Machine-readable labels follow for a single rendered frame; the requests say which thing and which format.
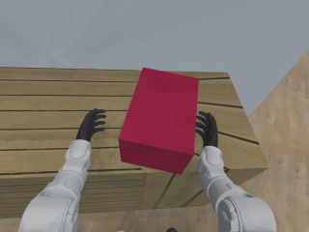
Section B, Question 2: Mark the right robot hand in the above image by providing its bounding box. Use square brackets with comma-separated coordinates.
[195, 111, 218, 148]

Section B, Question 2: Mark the robot right upper arm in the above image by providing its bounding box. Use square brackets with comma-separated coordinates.
[217, 197, 290, 232]

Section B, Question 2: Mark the carton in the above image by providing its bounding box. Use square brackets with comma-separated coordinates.
[118, 67, 199, 175]

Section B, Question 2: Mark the left robot forearm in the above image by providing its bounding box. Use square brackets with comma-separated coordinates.
[18, 139, 92, 232]

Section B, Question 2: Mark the right robot forearm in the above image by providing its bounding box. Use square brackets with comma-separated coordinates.
[196, 146, 277, 231]

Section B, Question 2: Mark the robot left upper arm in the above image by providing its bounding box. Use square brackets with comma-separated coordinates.
[20, 195, 79, 232]

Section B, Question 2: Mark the left robot hand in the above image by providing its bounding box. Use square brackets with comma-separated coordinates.
[75, 108, 106, 142]

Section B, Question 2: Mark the pedestal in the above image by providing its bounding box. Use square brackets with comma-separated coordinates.
[0, 67, 269, 219]

